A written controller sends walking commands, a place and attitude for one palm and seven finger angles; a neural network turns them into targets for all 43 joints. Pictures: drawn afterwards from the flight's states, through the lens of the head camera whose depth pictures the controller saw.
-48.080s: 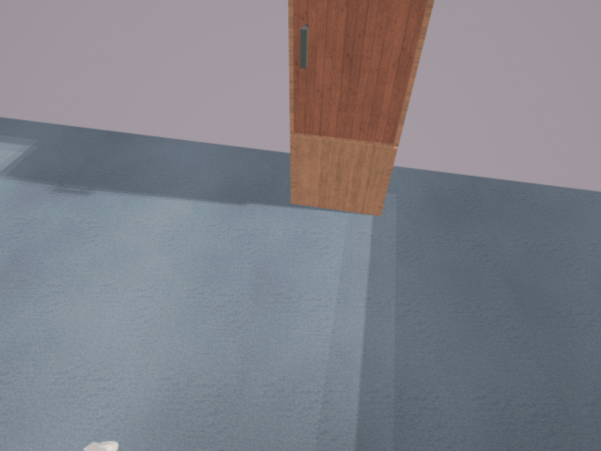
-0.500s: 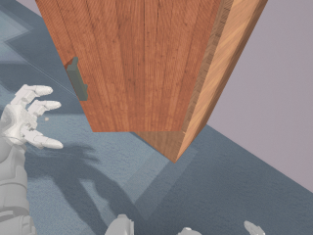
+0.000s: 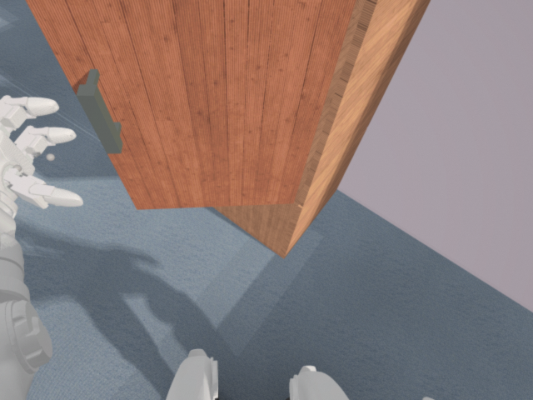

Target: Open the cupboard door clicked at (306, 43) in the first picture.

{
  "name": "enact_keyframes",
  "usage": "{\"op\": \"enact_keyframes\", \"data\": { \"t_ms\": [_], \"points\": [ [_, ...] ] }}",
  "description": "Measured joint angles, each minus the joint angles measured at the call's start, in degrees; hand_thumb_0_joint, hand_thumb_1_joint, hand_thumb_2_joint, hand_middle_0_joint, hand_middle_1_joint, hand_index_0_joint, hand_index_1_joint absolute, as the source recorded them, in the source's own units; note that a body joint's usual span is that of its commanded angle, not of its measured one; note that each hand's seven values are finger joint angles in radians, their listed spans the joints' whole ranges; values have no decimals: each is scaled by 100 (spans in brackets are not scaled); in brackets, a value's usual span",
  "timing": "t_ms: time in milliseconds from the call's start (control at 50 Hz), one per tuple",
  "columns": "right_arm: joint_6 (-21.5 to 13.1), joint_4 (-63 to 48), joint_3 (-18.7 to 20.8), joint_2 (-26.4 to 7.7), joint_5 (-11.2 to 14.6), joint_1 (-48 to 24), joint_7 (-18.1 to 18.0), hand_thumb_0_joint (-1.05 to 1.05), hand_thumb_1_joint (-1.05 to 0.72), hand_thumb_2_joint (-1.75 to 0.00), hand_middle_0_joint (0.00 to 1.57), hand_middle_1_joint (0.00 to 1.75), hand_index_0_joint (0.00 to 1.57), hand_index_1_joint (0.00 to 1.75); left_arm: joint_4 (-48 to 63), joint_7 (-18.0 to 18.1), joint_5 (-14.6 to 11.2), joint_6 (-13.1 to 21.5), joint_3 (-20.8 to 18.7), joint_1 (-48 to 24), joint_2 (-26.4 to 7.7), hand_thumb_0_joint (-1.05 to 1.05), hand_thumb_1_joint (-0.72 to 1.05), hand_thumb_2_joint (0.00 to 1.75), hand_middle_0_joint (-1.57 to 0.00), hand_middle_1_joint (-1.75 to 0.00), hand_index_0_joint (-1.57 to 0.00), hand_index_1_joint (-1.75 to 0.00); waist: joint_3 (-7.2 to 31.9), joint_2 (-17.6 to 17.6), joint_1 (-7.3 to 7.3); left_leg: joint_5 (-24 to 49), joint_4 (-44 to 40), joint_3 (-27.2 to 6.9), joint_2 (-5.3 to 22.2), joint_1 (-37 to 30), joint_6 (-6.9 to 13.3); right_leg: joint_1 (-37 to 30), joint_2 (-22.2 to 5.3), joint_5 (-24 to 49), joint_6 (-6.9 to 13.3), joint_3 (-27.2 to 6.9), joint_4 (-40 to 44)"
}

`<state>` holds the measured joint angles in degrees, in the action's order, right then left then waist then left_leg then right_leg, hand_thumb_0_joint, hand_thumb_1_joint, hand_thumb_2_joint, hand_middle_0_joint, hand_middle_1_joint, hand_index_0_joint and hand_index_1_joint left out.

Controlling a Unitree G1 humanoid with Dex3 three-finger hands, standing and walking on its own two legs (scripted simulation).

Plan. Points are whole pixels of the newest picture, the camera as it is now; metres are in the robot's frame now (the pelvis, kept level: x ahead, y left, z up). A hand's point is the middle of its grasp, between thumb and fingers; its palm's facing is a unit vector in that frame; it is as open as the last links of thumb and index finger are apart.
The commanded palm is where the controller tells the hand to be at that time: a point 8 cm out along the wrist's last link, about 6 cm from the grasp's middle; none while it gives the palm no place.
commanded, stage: move the hooked fingers beside the handle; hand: left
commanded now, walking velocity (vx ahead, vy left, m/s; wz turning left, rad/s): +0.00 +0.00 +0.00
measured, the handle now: (104, 113) +0.52 +0.26 +0.08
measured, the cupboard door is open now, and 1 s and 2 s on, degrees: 42 42 42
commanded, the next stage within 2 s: slide the fingers in behind the handle in 1.06 s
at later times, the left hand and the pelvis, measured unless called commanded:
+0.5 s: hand (49, 139) +0.47 +0.32 +0.07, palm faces +0.10 -1.00 +0.01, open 14.0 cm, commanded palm +0.45 +0.35 +0.08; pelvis +0.01 +0.01 -0.01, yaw -2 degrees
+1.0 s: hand (51, 142) +0.46 +0.31 +0.08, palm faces +0.08 -1.00 +0.01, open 14.0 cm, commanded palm +0.44 +0.35 +0.08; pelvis +0.01 +0.01 +0.00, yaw -1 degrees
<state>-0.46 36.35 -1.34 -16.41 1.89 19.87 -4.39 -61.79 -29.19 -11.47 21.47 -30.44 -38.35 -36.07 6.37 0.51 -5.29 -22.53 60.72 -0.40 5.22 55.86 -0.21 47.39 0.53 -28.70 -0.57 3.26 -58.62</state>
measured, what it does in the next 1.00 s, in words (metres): stands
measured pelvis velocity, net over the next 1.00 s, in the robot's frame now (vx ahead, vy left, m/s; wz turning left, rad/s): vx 0.01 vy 0.01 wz -0.02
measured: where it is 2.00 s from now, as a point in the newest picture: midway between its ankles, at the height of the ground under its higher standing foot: outside the picture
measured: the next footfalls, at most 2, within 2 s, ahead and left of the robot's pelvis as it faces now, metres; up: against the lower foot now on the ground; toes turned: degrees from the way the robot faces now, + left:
none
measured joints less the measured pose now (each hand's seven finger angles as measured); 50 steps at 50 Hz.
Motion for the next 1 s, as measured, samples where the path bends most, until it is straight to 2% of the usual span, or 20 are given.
{"op": "enact_keyframes", "data": {
  "t_ms": [200, 360, 480, 660, 1000],
  "points": [
    [122, -31, -70, -2, -19, 96, 5, 0, -90, -90, 21, 30, 20, 30, -531, 63, 257, -82, -233, -600, -500, -1, -50, 30, -30, -120, -30, -120, -27, 9, -210, -67, 198, -13, 77, 365, -7, 360, 74, -28, 6, -13, -153],
    [239, -77, -98, -9, -31, 187, 33, 0, -90, -90, 21, 30, 20, 30, -776, -64, 325, -208, -399, -832, -867, -1, -50, 30, -30, -120, -30, -120, -28, 24, -310, -144, 315, 13, 128, 581, 17, 571, 119, -48, -20, -53, -209],
    [280, -91, -55, 4, -51, 245, 102, 0, -90, -90, 21, 30, 20, 30, -582, -144, 230, -148, -568, -557, -795, -1, -50, 30, -30, -120, -30, -120, 0, 12, -274, -198, 327, 65, 134, 588, 49, 583, 119, -63, -56, -106, -187],
    [339, -66, -52, 57, -56, 123, 126, 0, -90, -90, 21, 30, 20, 30, -278, -91, 162, -100, -385, -410, -467, -1, -50, 30, -30, -120, -30, -120, 21, -21, -182, -212, 278, 17, 74, 467, 75, 395, 74, -67, -82, -53, -68],
    [370, -208, -90, 66, -65, -27, 132, 0, -90, -90, 21, 30, 20, 30, -295, 46, 171, -74, -143, -412, -322, -1, -50, 30, -30, -120, -30, -120, 40, -2, -134, -190, 227, 4, 40, 337, 73, 260, 48, -62, -83, -39, -29]
  ]
}}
